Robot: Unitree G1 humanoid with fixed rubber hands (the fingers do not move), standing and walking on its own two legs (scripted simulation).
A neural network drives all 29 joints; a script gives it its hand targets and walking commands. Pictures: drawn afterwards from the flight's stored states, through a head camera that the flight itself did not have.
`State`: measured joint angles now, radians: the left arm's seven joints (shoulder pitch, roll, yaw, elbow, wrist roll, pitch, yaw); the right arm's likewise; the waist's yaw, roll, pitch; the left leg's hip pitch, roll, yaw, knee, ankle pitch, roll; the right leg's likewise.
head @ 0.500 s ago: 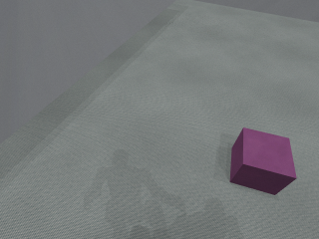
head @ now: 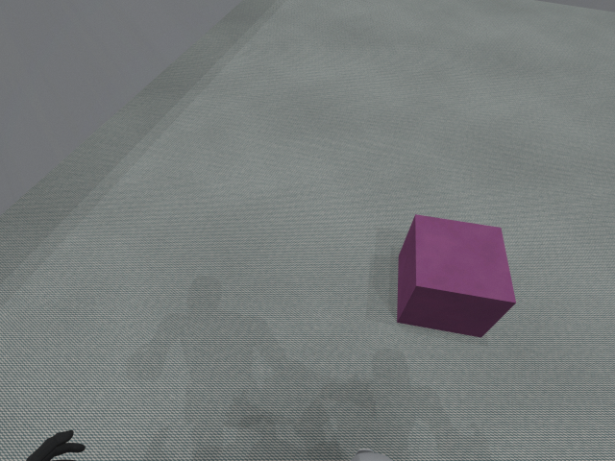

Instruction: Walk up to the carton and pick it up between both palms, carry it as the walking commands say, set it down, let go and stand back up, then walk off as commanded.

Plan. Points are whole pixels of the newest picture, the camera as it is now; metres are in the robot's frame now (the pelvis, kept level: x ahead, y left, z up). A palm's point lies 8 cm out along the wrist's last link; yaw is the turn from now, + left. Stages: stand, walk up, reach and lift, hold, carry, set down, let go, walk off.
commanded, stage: walk up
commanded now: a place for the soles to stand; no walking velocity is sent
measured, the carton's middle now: (448, 275) +0.77 -0.50 -0.62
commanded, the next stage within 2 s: none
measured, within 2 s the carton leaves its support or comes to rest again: neither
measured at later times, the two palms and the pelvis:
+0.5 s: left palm (191, 400) +0.22 +0.16 -0.10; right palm out of the picture +0.05 -0.51 -0.08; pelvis +0.07 -0.15 -0.01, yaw -4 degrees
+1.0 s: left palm (311, 380) +0.26 -0.01 -0.11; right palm out of the picture +0.13 -0.68 -0.09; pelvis +0.12 -0.32 -0.02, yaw -4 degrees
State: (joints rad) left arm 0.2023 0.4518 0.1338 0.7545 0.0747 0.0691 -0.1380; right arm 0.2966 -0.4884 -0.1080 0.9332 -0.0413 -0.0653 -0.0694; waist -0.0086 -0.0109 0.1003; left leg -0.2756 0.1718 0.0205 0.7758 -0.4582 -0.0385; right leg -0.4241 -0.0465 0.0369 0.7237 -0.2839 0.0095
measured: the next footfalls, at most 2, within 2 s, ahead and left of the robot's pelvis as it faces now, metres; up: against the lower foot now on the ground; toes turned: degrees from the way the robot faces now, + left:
left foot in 0.16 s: +0.10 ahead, +0.08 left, +0.00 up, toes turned +2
right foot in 0.42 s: +0.16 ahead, -0.29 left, +0.00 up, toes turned -5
